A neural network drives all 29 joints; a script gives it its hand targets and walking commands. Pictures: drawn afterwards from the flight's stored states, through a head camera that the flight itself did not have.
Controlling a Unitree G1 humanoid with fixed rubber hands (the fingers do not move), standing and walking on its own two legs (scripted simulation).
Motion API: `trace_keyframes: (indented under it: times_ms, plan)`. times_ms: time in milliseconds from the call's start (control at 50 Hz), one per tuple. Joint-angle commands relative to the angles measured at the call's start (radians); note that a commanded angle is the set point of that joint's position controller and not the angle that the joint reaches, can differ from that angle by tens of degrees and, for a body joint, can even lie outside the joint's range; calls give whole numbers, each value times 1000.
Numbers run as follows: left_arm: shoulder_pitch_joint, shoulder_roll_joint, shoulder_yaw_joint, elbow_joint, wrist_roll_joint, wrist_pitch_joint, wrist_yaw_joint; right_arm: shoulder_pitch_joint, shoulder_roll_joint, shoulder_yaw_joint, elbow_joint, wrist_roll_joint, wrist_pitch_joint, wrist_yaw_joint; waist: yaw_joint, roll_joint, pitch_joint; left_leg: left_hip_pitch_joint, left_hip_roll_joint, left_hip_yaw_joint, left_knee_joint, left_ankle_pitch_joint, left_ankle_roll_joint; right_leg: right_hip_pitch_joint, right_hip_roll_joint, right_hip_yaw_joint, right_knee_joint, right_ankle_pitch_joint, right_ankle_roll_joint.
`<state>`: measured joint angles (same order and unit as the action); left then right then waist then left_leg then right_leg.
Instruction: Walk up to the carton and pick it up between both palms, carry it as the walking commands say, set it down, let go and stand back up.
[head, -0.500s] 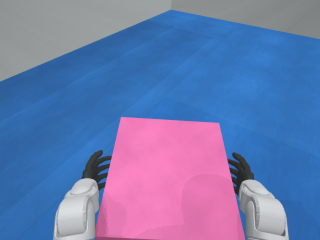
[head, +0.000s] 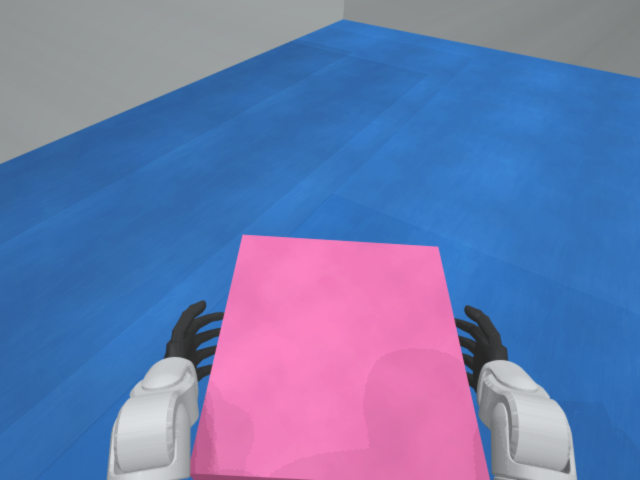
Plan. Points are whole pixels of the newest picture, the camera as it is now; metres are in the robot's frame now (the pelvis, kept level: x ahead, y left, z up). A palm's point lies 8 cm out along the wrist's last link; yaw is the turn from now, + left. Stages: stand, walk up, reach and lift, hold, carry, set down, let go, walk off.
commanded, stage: carry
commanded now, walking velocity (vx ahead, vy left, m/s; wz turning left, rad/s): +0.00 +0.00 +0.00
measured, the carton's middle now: (332, 380) +0.29 +0.00 -0.02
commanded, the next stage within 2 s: none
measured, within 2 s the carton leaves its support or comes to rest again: neither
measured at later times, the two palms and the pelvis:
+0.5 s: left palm (203, 427) +0.20 +0.14 +0.04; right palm out of the picture +0.12 -0.21 +0.05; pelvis -0.08 +0.02 -0.03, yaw -13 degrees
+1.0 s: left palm out of the picture +0.05 +0.02 +0.08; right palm out of the picture -0.19 -0.24 +0.06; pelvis -0.24 +0.07 -0.01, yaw -42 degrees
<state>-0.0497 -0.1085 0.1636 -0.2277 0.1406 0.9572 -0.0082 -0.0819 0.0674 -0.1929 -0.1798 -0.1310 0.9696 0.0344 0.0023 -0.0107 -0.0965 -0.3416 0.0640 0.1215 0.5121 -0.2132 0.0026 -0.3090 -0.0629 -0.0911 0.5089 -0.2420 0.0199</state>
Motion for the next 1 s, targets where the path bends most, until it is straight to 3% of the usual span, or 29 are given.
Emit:
trace_keyframes:
  times_ms: [0, 60, 80, 120, 180, 220, 260, 340, 360, 420, 440, 460, 480, 500, 520, 540, 580, 620, 660, 700, 720, 740, 760, 780, 800, 820, 840, 860, 980]
  plan:
    - [-413, -655, -636, -73, -254, -10, -148, -430, 665, 637, -130, 275, -27, 146, 0, 4, -205, 125, 88, -89, -71, 134, 22, 34, -80, 69, -86, 90, -40]
    - [-412, -654, -636, -72, -253, -13, -148, -429, 664, 636, -129, 273, -30, 146, 0, 4, -205, 125, 88, -89, -72, 134, 23, 34, -81, 68, -86, 91, -39]
    - [-474, -736, -838, -402, -425, 42, -148, -494, 757, 842, -460, 442, 24, 145, 3, 3, -188, 125, 105, -85, -38, 205, 15, 0, -86, 66, -40, 169, -29]
    - [-367, -701, -774, -296, -399, 141, -152, -376, 728, 773, -341, 396, 123, 140, -1, 17, -247, 161, 149, -80, 73, 392, 23, -24, -83, 70, 81, 355, -28]
    - [-344, -689, -769, -268, -419, 194, -176, -310, 708, 749, -303, 364, 174, 140, 2, 40, -258, 146, 194, -52, 148, 549, 41, -75, -76, 89, 174, 414, -30]
    - [-383, -708, -776, -269, -442, 207, -191, -333, 718, 747, -308, 358, 187, 142, 7, 43, -224, 101, 204, -34, 160, 463, 41, -104, -74, 120, 176, 391, -41]
    - [-415, -731, -780, -281, -457, 212, -199, -367, 738, 750, -332, 360, 191, 145, 12, 0, -204, 46, 188, -19, 176, 291, 26, -118, -99, 195, 142, 346, -64]
    - [-413, -753, -770, -310, -443, 212, -194, -425, 780, 775, -392, 390, 189, 155, 17, -217, -211, -32, 60, -11, 299, -180, -23, -121, -205, 453, -21, 388, -135]
    - [-405, -747, -770, -320, -433, 210, -191, -425, 788, 784, -392, 397, 188, 158, 20, -226, -220, -38, 36, -45, 325, -251, -28, -122, -209, 488, -53, 379, -143]
    - [-403, -747, -777, -349, -413, 207, -184, -427, 808, 798, -407, 416, 182, 167, 8, -162, -252, 77, 22, -74, 199, -130, -4, -206, -152, 420, -59, 169, -108]
    - [-403, -747, -777, -349, -408, 209, -183, -413, 809, 798, -404, 413, 180, 169, -6, -87, -246, 175, 64, -107, 50, -55, 30, -302, -97, 346, -13, -5, -71]
    - [-394, -758, -778, -341, -403, 211, -183, -406, 795, 798, -398, 406, 176, 170, -1, 192, -241, 172, 275, -275, -156, -18, 112, -342, 37, 158, 258, -233, -24]
    - [-403, -753, -774, -341, -397, 215, -183, -393, 780, 807, -421, 402, 177, 172, 2, 300, -257, 76, 502, -346, -264, 61, 209, -312, 58, 38, 613, -341, -8]
    - [-409, -749, -780, -336, -403, 215, -187, -373, 782, 810, -412, 396, 181, 173, 7, 206, -224, -5, 496, -271, -273, 66, 223, -267, 4, 62, 792, -312, -1]
    - [-417, -739, -786, -338, -420, 212, -190, -335, 778, 801, -370, 381, 185, 170, 10, 157, -203, -43, 443, -173, -259, 50, 202, -247, -13, 70, 878, -261, 3]
    - [-406, -739, -781, -318, -427, 211, -193, -338, 771, 795, -359, 373, 187, 167, 21, 147, -187, -40, 388, -93, -233, 50, 168, -253, -18, 73, 913, -219, 13]
    - [-382, -730, -767, -263, -434, 211, -199, -349, 753, 774, -325, 363, 198, 165, 40, 132, -165, -19, 308, 29, -169, 79, 85, -209, -15, 58, 757, -184, 24]
    - [-406, -726, -781, -264, -448, 210, -199, -353, 744, 771, -320, 363, 201, 164, 35, 169, -171, 54, 309, 57, -145, 72, 47, -198, -9, 8, 535, -221, 24]
    - [-411, -721, -782, -255, -452, 213, -203, -312, 748, 767, -292, 344, 203, 163, 20, 210, -192, 117, 348, 35, -151, 21, 48, -156, 2, -33, 352, -291, 8]
    - [-416, -731, -783, -243, -464, 218, -215, -292, 760, 761, -276, 324, 201, 160, 17, 200, -182, 111, 371, 39, -78, -42, 28, -109, 3, -12, 133, -284, -22]
    - [-416, -742, -785, -232, -468, 220, -222, -287, 761, 755, -268, 322, 199, 160, 26, 109, -145, 34, 344, 71, 32, -93, -12, -63, -2, 57, -40, -193, -36]
    - [-405, -747, -785, -218, -463, 221, -226, -298, 757, 740, -260, 319, 196, 163, 36, -117, -93, -147, 246, 110, 220, -181, -81, -12, -125, 333, -226, -146, -76]
    - [-385, -761, -781, -215, -434, 216, -226, -352, 751, 786, -330, 331, 184, 163, 26, -408, -21, -414, 55, 37, 461, -488, -152, -71, -385, 747, -261, 323, -207]
    - [-440, -752, -774, -271, -437, 206, -227, -389, 807, 804, -321, 354, 177, 162, 7, -292, -37, -392, 78, -110, 636, -445, -142, -84, -323, 621, -152, 585, -200]
    - [-440, -760, -776, -307, -445, 199, -231, -399, 832, 822, -348, 372, 167, 163, 4, -221, -98, -355, 63, -122, 711, -328, -112, -32, -255, 461, -84, 598, -151]
    - [-417, -749, -779, -318, -431, 192, -224, -406, 835, 838, -375, 399, 162, 167, 5, -180, -129, -340, 49, -109, 738, -215, -100, -5, -193, 361, -18, 615, -116]
    - [-375, -745, -763, -296, -415, 193, -219, -396, 831, 842, -382, 410, 161, 165, 4, -176, -162, -357, 40, -106, 755, -155, -92, 42, -156, 319, 21, 609, -98]
    - [-337, -742, -749, -292, -397, 195, -212, -393, 816, 844, -396, 420, 163, 164, 8, -167, -195, -350, 26, -94, 735, -146, -96, 77, -134, 318, 19, 568, -98]
    - [-267, -665, -725, -345, -342, 201, -189, -379, 780, 882, -443, 450, 178, 164, 25, -210, -203, -246, -72, -130, 408, -246, -82, 139, -158, 559, -129, 402, -136]
